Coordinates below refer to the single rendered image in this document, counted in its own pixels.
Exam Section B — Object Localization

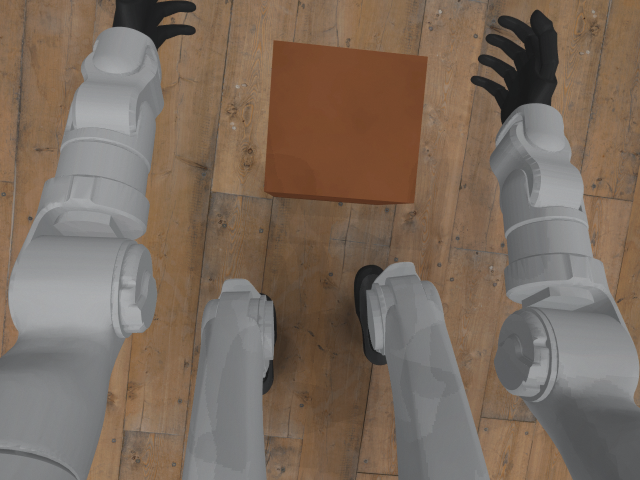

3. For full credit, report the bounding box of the robot right hand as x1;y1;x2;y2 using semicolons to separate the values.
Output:
471;10;559;125

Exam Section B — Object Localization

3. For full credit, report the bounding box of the robot left hand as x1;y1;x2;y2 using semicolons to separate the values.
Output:
112;0;196;52

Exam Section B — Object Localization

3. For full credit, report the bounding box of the carton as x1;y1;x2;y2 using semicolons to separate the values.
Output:
264;40;428;205

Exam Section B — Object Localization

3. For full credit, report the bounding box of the right robot forearm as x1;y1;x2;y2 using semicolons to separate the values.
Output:
490;103;639;390

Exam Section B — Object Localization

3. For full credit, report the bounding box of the right robot upper arm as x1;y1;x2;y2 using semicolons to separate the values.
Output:
494;306;640;480

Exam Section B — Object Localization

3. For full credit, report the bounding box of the left robot upper arm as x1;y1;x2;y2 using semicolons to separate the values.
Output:
0;235;157;480

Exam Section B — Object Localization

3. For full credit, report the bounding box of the left robot thigh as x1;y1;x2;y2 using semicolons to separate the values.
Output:
182;291;274;480

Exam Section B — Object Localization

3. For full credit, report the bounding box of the robot right foot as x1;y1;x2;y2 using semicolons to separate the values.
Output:
354;265;387;365

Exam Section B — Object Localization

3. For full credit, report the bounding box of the left robot forearm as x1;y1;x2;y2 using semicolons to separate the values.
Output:
8;27;164;330

